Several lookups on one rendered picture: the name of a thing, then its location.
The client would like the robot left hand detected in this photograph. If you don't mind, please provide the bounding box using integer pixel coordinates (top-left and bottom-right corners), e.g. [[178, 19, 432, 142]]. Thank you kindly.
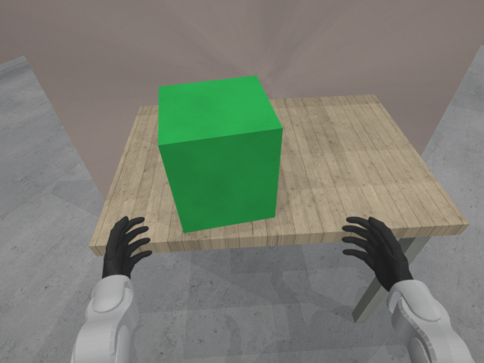
[[102, 216, 152, 279]]

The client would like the table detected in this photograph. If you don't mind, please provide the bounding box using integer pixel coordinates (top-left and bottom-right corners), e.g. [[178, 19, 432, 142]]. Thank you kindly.
[[89, 95, 470, 324]]

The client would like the robot right hand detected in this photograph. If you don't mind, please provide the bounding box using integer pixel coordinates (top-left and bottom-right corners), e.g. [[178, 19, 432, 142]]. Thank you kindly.
[[342, 216, 414, 292]]

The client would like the robot left forearm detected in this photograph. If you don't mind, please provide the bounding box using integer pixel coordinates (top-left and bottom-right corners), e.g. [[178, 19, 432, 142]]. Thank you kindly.
[[70, 275, 140, 363]]

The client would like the carton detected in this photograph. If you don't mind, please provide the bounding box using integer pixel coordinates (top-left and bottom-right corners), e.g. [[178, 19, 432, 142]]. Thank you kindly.
[[158, 76, 283, 233]]

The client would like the robot right forearm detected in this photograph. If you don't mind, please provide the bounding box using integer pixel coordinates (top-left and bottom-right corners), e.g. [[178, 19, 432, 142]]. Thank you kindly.
[[386, 280, 475, 363]]

